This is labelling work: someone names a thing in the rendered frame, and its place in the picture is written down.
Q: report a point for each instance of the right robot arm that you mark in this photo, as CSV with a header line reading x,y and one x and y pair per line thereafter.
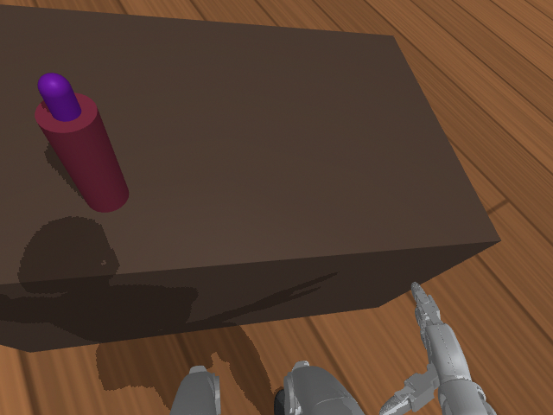
x,y
463,397

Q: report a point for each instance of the right robot hand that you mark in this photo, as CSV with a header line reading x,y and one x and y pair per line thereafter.
x,y
446,359

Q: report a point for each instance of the bottle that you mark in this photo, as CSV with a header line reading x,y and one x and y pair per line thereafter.
x,y
72,124

